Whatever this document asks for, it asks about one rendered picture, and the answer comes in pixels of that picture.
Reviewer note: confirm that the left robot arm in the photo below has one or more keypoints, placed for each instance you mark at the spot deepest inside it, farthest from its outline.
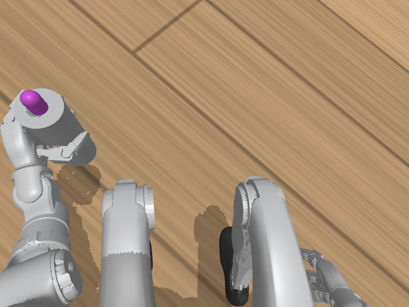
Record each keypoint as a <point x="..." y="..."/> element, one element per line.
<point x="41" y="271"/>

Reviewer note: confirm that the bottle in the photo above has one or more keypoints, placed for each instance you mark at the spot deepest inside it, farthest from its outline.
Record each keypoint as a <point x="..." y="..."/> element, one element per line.
<point x="45" y="114"/>

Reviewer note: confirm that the right robot hand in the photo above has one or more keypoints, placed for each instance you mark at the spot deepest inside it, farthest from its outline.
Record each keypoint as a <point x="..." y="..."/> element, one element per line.
<point x="327" y="278"/>

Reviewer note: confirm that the right robot arm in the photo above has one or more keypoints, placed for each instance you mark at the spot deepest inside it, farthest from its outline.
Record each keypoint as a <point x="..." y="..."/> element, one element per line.
<point x="344" y="297"/>

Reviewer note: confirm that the left robot hand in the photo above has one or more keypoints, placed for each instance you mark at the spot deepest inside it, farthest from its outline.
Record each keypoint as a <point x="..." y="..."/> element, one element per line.
<point x="24" y="149"/>

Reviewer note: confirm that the right robot foot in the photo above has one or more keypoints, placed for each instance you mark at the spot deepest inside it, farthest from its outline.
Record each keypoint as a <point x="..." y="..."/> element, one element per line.
<point x="234" y="296"/>

